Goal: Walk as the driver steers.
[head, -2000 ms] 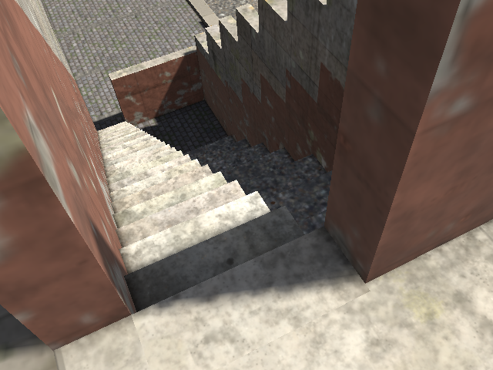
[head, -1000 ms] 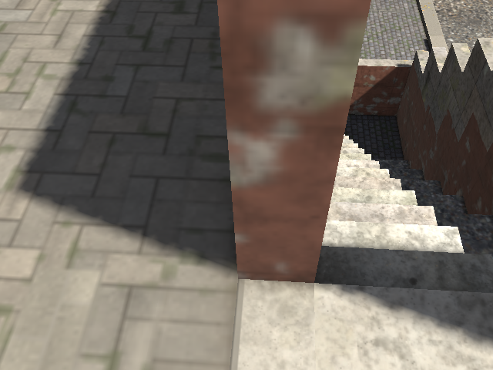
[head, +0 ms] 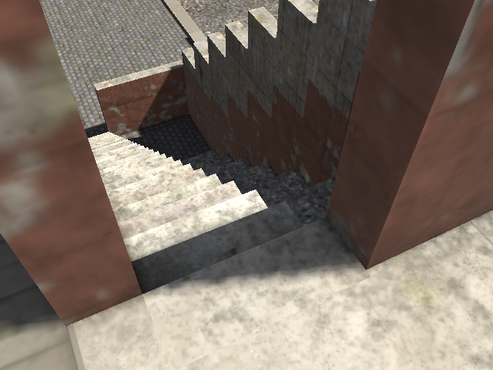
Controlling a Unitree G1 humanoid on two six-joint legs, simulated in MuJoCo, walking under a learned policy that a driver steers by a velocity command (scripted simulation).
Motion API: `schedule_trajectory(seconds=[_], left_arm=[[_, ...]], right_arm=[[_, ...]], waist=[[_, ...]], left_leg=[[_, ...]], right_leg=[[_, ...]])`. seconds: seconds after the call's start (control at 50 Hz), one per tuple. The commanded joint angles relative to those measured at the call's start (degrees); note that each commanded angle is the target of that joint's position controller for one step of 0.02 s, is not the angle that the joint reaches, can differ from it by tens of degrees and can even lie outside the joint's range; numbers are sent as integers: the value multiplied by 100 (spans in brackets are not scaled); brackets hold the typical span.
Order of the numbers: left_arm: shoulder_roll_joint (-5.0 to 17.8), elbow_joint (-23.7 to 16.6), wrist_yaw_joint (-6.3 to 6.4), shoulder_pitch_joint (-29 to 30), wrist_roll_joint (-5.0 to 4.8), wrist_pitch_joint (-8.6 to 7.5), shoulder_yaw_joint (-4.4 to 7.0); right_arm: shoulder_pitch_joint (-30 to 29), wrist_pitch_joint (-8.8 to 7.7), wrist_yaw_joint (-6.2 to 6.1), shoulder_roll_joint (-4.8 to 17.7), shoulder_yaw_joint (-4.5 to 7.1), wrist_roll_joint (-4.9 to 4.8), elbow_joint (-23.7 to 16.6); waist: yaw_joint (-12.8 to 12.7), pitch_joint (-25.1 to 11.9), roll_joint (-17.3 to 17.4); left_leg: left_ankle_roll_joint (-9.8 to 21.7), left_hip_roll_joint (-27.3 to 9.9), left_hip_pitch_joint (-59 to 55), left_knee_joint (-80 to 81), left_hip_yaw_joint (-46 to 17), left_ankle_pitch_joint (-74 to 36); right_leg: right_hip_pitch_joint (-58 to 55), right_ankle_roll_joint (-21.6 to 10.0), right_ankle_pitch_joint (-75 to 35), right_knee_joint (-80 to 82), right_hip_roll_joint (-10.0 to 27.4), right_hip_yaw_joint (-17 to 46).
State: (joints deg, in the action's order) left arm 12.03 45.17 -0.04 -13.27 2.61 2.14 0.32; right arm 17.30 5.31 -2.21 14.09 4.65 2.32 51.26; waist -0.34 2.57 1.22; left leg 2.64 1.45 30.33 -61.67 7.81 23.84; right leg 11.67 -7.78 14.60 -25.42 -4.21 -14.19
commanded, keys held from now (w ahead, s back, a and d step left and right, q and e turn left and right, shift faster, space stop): w+q+shift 0.68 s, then w+e+shift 0.32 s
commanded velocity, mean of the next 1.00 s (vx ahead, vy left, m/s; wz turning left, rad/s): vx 0.06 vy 0.11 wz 0.60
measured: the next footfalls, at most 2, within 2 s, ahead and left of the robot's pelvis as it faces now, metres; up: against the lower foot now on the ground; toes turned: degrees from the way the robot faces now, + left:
left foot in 0.16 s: +0.04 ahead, +0.06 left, +0.00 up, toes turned +11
right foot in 0.38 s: +0.13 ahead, -0.24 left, +0.00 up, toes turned +23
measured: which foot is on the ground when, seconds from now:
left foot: up 0.00-0.14, down 0.16-0.38, up 0.40-0.86, down 0.88-1.00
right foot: down 0.00-0.16, up 0.18-0.36, down 0.38-0.86, up 0.88-1.00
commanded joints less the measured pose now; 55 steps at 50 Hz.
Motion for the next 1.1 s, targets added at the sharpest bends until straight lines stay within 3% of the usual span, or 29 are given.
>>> schedule_trajectory(seconds=[0.02,0.1,0.12,0.14,0.16,0.18,0.2,0.22,0.24,0.28,0.32,0.36,0.38,0.4,0.42,0.46,0.52,0.6,0.72,0.78,0.82,0.84,0.86,0.88,0.9,0.92,0.94,1.0,1.1], left_arm=[[496,-346,166,303,20,-191,86],[883,-315,184,321,-27,-210,193],[1063,-417,190,538,-85,-209,254],[1522,-633,241,1240,-320,-175,459],[1950,-1056,253,1923,-602,-45,688],[1218,-1228,207,1936,-27,-105,414],[1006,-1154,16,723,-172,-47,363],[1006,-959,-84,273,-73,-103,289],[954,-1016,-92,219,-28,-154,302],[420,-978,-68,429,-60,-42,91],[356,-1153,36,573,-229,11,59],[704,-1077,213,-145,-170,-130,190],[1336,-956,292,-705,-48,-241,349],[2062,-1148,349,-494,-134,-217,400],[2235,-1102,364,-455,-93,-186,486],[1596,-1005,391,209,-214,-180,396],[1290,-866,418,89,-167,-215,399],[1491,-446,460,-845,-151,-225,577],[2008,116,565,-1469,6,-262,861],[2274,188,555,-1085,29,-208,1004],[2202,224,548,-870,-10,-136,1006],[2074,242,518,-777,-94,-101,966],[1670,344,459,-1028,-119,-100,850],[1011,373,340,-1371,-24,-31,666],[536,134,354,-1242,-62,138,530],[1106,57,340,-767,-128,214,634],[1265,86,290,-799,-150,190,707],[1233,533,221,-1413,23,122,748],[806,138,50,-648,19,201,617]], right_arm=[[47,-52,51,579,88,11,-389],[394,-109,46,601,51,-96,-553],[1052,-124,19,787,118,-90,-485],[2399,-160,-92,1251,328,-99,-354],[2982,-222,-249,2192,671,-161,-378],[1633,-195,-352,1099,208,-90,-228],[548,-297,-354,1458,313,-91,-995],[-772,-319,-278,1569,341,-8,-1374],[-1635,-329,-201,1388,234,-55,-1696],[-1551,-330,-44,1362,292,-74,-1621],[-712,-265,176,1339,348,-132,-1335],[-765,-329,297,1307,366,-233,-1318],[-693,-374,267,826,267,-219,-1428],[-265,-416,278,343,175,9,-1563],[-462,-364,446,946,230,131,-1713],[-534,-231,653,1286,391,74,-1494],[-319,-69,799,1079,302,-73,-1331],[-1133,70,851,957,201,-22,-1682],[-1892,62,995,567,-1,-46,-2031],[-1715,30,930,344,-126,-117,-2031],[-1357,28,818,304,-129,-70,-1912],[-778,15,754,237,-112,-7,-1658],[29,-32,709,404,-35,67,-1237],[402,-134,759,817,27,109,-972],[208,-209,745,1741,114,85,-1151],[189,-252,676,1371,15,-12,-976],[-191,-264,580,980,-142,-15,-855],[-1136,-351,264,397,-300,-42,-1058],[-823,-482,-19,199,-349,-39,-992]], waist=[[145,73,-147],[366,-300,-80],[684,-495,-362],[1602,-488,-680],[2279,-249,1694],[802,-271,1942],[357,-757,1632],[-254,-410,227],[-687,-105,-112],[-318,-4,299],[132,-436,878],[-308,-894,799],[-428,-957,-182],[-62,-901,-1705],[-199,-959,-2207],[245,-60,-1216],[348,-530,-1175],[33,-453,-1074],[-221,-97,-1610],[-94,-55,-1963],[22,-3,-2200],[290,-67,-1921],[531,-446,-1118],[636,-763,746],[800,-728,2295],[920,-577,1956],[498,-199,1803],[-173,-252,1151],[-87,-18,428]], left_leg=[[187,-542,-211,577,-538,-19],[484,-502,-1564,1760,-267,595],[670,-398,-2347,2337,-200,709],[1377,-674,-3681,3636,-604,422],[2572,-2653,-3869,5389,-4161,-122],[2035,-2383,-2820,4297,-4358,-4543],[2387,-2903,-2100,4413,-4737,-3399],[1850,-2258,-989,4629,-4071,-1492],[1247,-1617,-413,4666,-3255,-709],[787,-475,-320,4116,-2061,-1152],[689,-313,-1032,3591,-2100,-2336],[275,17,-1083,2812,-2216,-2482],[-38,544,-47,1768,-1771,-956],[-324,914,1246,419,-1413,1773],[-254,383,1360,-291,-1607,1455],[-316,90,1231,-906,-1609,173],[-635,32,1065,-1784,-1230,-485],[-732,-112,1400,-1984,-1203,-747],[-622,-493,919,-31,-1226,-416],[-485,-342,-362,1422,-715,246],[-276,-207,-1181,2580,-332,77],[-104,-167,-1963,3435,-148,-643],[65,23,-3117,3980,-137,-747],[198,-797,-3832,4368,-1050,-544],[820,-1967,-3125,4599,-2002,-621],[913,-1960,-2448,4908,-1794,-125],[708,-1728,-2062,4844,-1506,-150],[593,-1314,-2065,4636,-659,-1684],[1197,-1902,-2035,4757,-757,-1735]], right_leg=[[229,-602,-266,1288,2100,1528],[396,158,-3024,611,2044,1024],[660,723,-4569,103,1807,628],[1795,2111,-6418,-1563,859,-312],[3372,2742,-4663,-5476,-190,-54],[3202,1667,1146,-5484,308,2268],[2825,1500,1648,-6257,325,2792],[2303,1138,909,-5617,527,2883],[1944,1026,702,-4419,456,2345],[1041,1157,905,-2328,57,1358],[623,1254,1076,-1356,-199,1013],[-335,1366,-156,301,-1,1124],[-1200,1152,114,848,1499,2381],[-1323,572,-711,874,3567,4465],[-680,-105,-888,1285,3862,5050],[-98,270,-942,1027,2740,3220],[-521,374,-2828,374,2192,1819],[-744,209,-2447,379,2656,1637],[-599,142,-1785,700,3098,1546],[62,238,-1860,823,2813,1158],[379,364,-1735,879,2642,1187],[693,427,-1742,556,2522,1168],[1126,547,-1394,-369,2083,895],[1914,602,1990,-2138,1230,599],[3049,648,2770,-3165,163,1138],[2775,472,2389,-3682,407,1683],[2661,368,1930,-3853,411,1767],[2308,562,897,-4284,509,1252],[2414,599,781,-4143,708,1065]])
